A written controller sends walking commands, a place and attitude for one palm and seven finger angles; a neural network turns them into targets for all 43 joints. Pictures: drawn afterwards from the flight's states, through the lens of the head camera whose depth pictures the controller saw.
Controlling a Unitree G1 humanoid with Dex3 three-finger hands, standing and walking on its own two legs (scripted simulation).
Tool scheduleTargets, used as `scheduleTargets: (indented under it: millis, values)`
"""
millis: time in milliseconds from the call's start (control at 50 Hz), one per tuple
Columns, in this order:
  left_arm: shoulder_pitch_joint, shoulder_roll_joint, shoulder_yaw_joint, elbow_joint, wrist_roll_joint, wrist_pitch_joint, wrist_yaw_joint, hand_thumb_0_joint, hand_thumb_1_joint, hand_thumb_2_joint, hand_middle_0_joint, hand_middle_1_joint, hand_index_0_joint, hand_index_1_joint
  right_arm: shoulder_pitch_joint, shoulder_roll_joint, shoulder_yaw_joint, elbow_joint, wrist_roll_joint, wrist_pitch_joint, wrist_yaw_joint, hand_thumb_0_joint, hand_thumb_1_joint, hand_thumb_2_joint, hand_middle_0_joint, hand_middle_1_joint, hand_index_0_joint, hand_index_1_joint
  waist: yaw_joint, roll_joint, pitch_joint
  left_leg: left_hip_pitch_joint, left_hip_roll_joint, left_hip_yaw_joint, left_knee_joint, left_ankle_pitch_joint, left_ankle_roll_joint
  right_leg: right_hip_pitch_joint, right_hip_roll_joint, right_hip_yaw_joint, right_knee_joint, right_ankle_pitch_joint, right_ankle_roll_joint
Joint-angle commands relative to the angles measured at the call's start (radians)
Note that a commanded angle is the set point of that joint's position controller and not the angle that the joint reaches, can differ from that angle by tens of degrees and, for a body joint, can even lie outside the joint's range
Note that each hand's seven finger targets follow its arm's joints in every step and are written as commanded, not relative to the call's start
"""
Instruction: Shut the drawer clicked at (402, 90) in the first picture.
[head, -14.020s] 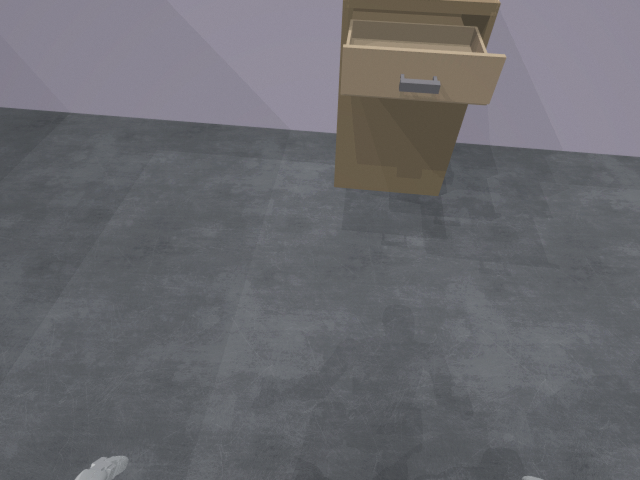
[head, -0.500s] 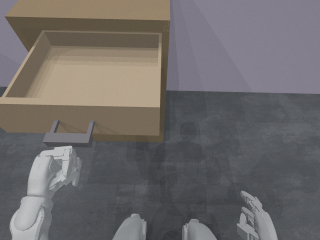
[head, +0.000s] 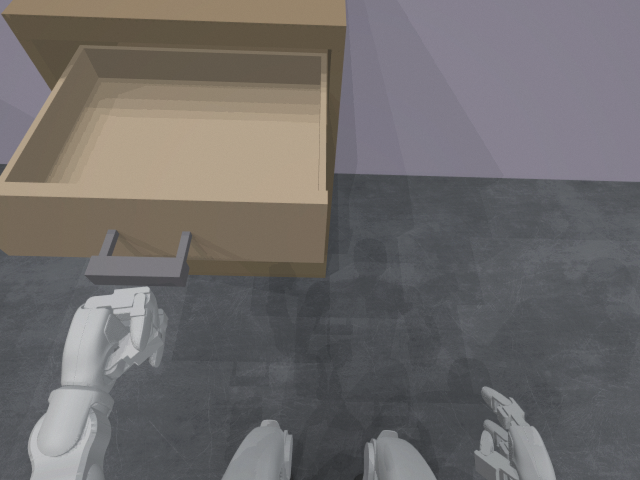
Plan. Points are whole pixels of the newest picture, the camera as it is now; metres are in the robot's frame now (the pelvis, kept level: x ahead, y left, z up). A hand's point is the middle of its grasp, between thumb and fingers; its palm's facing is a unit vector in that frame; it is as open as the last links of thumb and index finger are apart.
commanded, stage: bring the fist close to the handle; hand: left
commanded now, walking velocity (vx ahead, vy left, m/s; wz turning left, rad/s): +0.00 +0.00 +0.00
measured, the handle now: (143, 254) +0.37 +0.24 +0.04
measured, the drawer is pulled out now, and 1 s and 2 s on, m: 0.30 0.21 0.09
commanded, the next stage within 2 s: push the drawer shut in 0.02 s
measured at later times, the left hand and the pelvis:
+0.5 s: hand (165, 308) +0.30 +0.20 +0.04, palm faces +0.03 -1.00 -0.07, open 3.1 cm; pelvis +0.00 +0.00 +0.00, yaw +0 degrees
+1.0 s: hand (174, 252) +0.38 +0.21 +0.04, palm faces +0.02 -1.00 -0.05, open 3.0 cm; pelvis +0.00 +0.00 +0.00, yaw -1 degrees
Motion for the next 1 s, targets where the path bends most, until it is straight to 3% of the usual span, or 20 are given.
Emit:
scheduleTargets:
  millis: [0,100,160,220,240,300,360,460,480,540,580,600,660,700,720,740,820,980]
  values:
    - [-0.093,0.136,0.054,-0.220,-0.015,-0.070,0.011,0.000,0.900,0.900,-1.400,-1.600,-1.400,-1.600,-0.020,-0.144,-0.057,-0.139,-0.003,-0.047,-0.011,0.000,-0.900,-0.900,0.200,0.300,0.200,0.300,-0.009,0.036,-0.289,0.239,0.001,-0.073,-0.202,0.245,-0.020,0.145,0.017,0.047,-0.144,0.166,0.000]
    - [-0.061,0.134,0.059,-0.210,-0.007,-0.062,0.033,0.000,0.900,0.900,-1.400,-1.600,-1.400,-1.600,-0.022,-0.140,-0.056,-0.149,-0.003,-0.032,-0.007,0.000,-0.900,-0.900,0.200,0.300,0.200,0.300,-0.007,0.022,-0.277,0.217,-0.002,-0.063,-0.199,0.226,-0.018,0.156,0.018,0.052,-0.150,0.160,0.001]
    - [-0.173,0.145,0.054,-0.215,0.003,-0.072,0.043,0.000,0.900,0.900,-1.400,-1.600,-1.400,-1.600,-0.025,-0.143,-0.053,-0.139,-0.006,-0.027,-0.012,0.000,-0.900,-0.900,0.200,0.300,0.200,0.300,-0.027,0.020,-0.261,0.197,-0.002,-0.067,-0.187,0.196,-0.013,0.128,0.020,0.057,-0.147,0.135,0.001]
    - [-0.243,0.153,0.061,-0.164,0.006,-0.070,0.038,0.000,0.900,0.900,-1.400,-1.600,-1.400,-1.600,-0.019,-0.144,-0.050,-0.126,-0.006,-0.024,-0.015,0.000,-0.900,-0.900,0.200,0.300,0.200,0.300,-0.031,0.021,-0.275,0.199,-0.003,-0.065,-0.184,0.187,-0.014,0.131,0.019,0.062,-0.151,0.131,0.001]
    - [-0.238,0.165,0.082,-0.155,0.001,-0.069,0.035,0.000,0.900,0.900,-1.400,-1.600,-1.400,-1.600,-0.019,-0.144,-0.053,-0.126,-0.005,-0.024,-0.018,0.000,-0.900,-0.900,0.200,0.300,0.200,0.300,-0.019,0.028,-0.292,0.201,-0.005,-0.060,-0.184,0.196,-0.015,0.149,0.018,0.066,-0.153,0.139,0.000]
    - [-0.274,0.159,0.062,-0.133,0.002,-0.058,0.017,0.000,0.900,0.900,-1.400,-1.600,-1.400,-1.600,-0.013,-0.147,-0.051,-0.120,-0.002,-0.023,-0.019,0.000,-0.900,-0.900,0.200,0.300,0.200,0.300,-0.024,0.055,-0.316,0.237,-0.002,-0.060,-0.186,0.240,-0.016,0.150,0.018,0.066,-0.153,0.180,0.000]
    - [-0.328,0.161,0.057,-0.107,-0.002,-0.046,0.015,0.000,0.900,0.900,-1.400,-1.600,-1.400,-1.600,-0.007,-0.152,-0.049,-0.113,0.000,-0.020,-0.022,0.000,-0.900,-0.900,0.200,0.300,0.200,0.300,-0.040,0.010,-0.307,0.220,0.001,-0.065,-0.185,0.235,-0.012,0.154,0.020,0.065,-0.155,0.180,0.003]
    - [-0.497,0.182,0.059,-0.045,0.012,-0.053,0.026,0.000,0.900,0.900,-1.400,-1.600,-1.400,-1.600,-0.005,-0.157,-0.047,-0.086,0.000,-0.022,-0.032,0.000,-0.900,-0.900,0.200,0.300,0.200,0.300,-0.061,0.018,-0.288,0.198,-0.001,-0.064,-0.176,0.170,-0.008,0.118,0.017,0.075,-0.165,0.122,0.005]
    - [-0.507,0.177,0.054,-0.029,0.017,-0.053,0.025,0.000,0.900,0.900,-1.400,-1.600,-1.400,-1.600,-0.003,-0.156,-0.046,-0.081,-0.001,-0.022,-0.031,0.000,-0.900,-0.900,0.200,0.300,0.200,0.300,-0.054,0.039,-0.305,0.214,-0.001,-0.063,-0.181,0.175,-0.011,0.117,0.015,0.075,-0.163,0.124,0.003]
    - [-0.543,0.215,0.090,0.011,0.013,-0.052,0.021,0.000,0.900,0.900,-1.400,-1.600,-1.400,-1.600,0.007,-0.158,-0.046,-0.072,-0.001,-0.018,-0.035,0.000,-0.900,-0.900,0.200,0.300,0.200,0.300,-0.047,0.020,-0.339,0.210,-0.003,-0.056,-0.179,0.189,-0.009,0.155,0.013,0.085,-0.170,0.140,0.006]
    - [-0.578,0.207,0.074,0.034,0.016,-0.050,0.015,0.000,0.900,0.900,-1.400,-1.600,-1.400,-1.600,0.009,-0.157,-0.043,-0.068,0.000,-0.014,-0.034,0.000,-0.900,-0.900,0.200,0.300,0.200,0.300,-0.054,0.037,-0.342,0.217,-0.002,-0.054,-0.178,0.200,-0.009,0.152,0.013,0.088,-0.171,0.153,0.006]
    - [-0.584,0.216,0.085,0.046,0.012,-0.048,0.013,0.000,0.900,0.900,-1.400,-1.600,-1.400,-1.600,0.012,-0.157,-0.043,-0.066,0.001,-0.013,-0.033,0.000,-0.900,-0.900,0.200,0.300,0.200,0.300,-0.046,0.050,-0.342,0.217,-0.003,-0.050,-0.181,0.200,-0.010,0.165,0.012,0.092,-0.177,0.153,0.005]
    - [-0.588,0.259,0.130,0.112,0.007,-0.041,0.009,0.000,0.900,0.900,-1.400,-1.600,-1.400,-1.600,0.026,-0.162,-0.042,-0.063,0.000,-0.004,-0.033,0.000,-0.900,-0.900,0.200,0.300,0.200,0.300,-0.045,0.000,-0.351,0.181,-0.002,-0.044,-0.174,0.218,-0.005,0.207,0.015,0.101,-0.180,0.180,0.008]
    - [-0.639,0.287,0.157,0.164,0.006,-0.042,0.003,0.000,0.900,0.900,-1.400,-1.600,-1.400,-1.600,0.028,-0.160,-0.037,-0.057,0.002,0.007,-0.031,0.000,-0.900,-0.900,0.200,0.300,0.200,0.300,-0.047,0.001,-0.320,0.155,-0.002,-0.039,-0.177,0.193,-0.008,0.207,0.013,0.107,-0.188,0.156,0.008]
    - [-0.667,0.273,0.145,0.180,0.005,-0.043,-0.002,0.000,0.900,0.900,-1.400,-1.600,-1.400,-1.600,0.027,-0.157,-0.036,-0.058,0.003,0.008,-0.031,0.000,-0.900,-0.900,0.200,0.300,0.200,0.300,-0.051,0.011,-0.312,0.150,-0.004,-0.035,-0.177,0.186,-0.007,0.205,0.013,0.112,-0.191,0.150,0.009]
    - [-0.683,0.298,0.168,0.184,0.004,-0.048,-0.003,0.000,0.900,0.900,-1.400,-1.600,-1.400,-1.600,0.033,-0.160,-0.038,-0.055,0.003,0.010,-0.031,0.000,-0.900,-0.900,0.200,0.300,0.200,0.300,-0.044,0.021,-0.327,0.162,-0.001,-0.038,-0.181,0.192,-0.009,0.205,0.013,0.109,-0.187,0.152,0.007]
    - [-0.683,0.301,0.178,0.227,0.001,-0.055,-0.017,0.000,0.900,0.900,-1.400,-1.600,-1.400,-1.600,0.054,-0.161,-0.042,-0.056,0.002,0.021,-0.025,0.000,-0.900,-0.900,0.200,0.300,0.200,0.300,-0.042,0.023,-0.352,0.174,-0.001,-0.032,-0.181,0.230,-0.009,0.226,0.015,0.111,-0.183,0.204,0.008]
    - [-0.801,0.335,0.199,0.313,0.017,-0.067,-0.024,0.000,0.900,0.900,-1.400,-1.600,-1.400,-1.600,0.089,-0.170,-0.045,-0.040,-0.001,0.045,-0.020,0.000,-0.900,-0.900,0.200,0.300,0.200,0.300,-0.058,0.021,-0.366,0.182,0.003,-0.035,-0.175,0.249,-0.006,0.202,0.021,0.106,-0.171,0.227,0.008]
